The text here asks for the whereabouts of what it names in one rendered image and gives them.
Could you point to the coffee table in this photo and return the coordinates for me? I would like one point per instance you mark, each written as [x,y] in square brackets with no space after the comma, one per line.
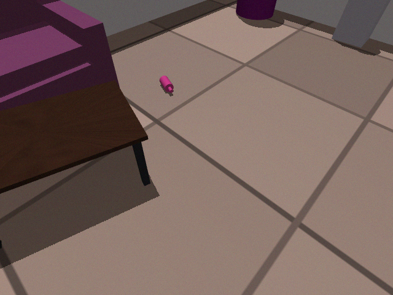
[48,136]

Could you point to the sofa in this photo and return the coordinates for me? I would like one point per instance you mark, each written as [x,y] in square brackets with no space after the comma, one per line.
[49,48]

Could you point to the bottle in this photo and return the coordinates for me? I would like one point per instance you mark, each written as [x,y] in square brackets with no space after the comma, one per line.
[167,85]

